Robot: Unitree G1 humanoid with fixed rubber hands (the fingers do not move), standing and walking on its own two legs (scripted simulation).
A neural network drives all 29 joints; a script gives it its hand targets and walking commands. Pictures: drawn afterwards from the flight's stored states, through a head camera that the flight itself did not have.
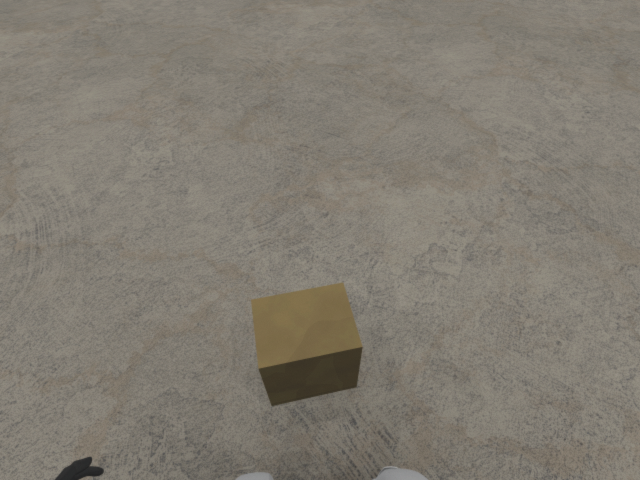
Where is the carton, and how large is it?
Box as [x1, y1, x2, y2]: [251, 283, 362, 405]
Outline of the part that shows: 343,283 337,283 251,300 258,368 271,405 356,386 362,346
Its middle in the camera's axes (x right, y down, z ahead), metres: -0.05 +0.31 +1.15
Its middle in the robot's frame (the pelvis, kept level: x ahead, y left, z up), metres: +0.57 +0.07 -0.60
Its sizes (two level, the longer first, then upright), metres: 0.269 0.205 0.290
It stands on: the floor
